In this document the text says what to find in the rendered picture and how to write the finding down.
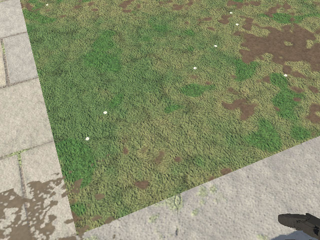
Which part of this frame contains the robot right hand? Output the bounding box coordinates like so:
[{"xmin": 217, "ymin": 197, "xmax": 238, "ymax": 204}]
[{"xmin": 278, "ymin": 213, "xmax": 320, "ymax": 240}]

